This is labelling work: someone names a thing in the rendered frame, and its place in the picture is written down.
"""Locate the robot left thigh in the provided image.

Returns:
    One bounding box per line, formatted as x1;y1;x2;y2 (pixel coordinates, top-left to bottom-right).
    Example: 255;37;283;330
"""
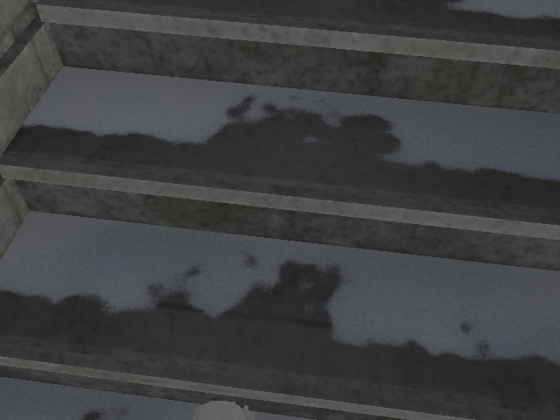
193;401;255;420

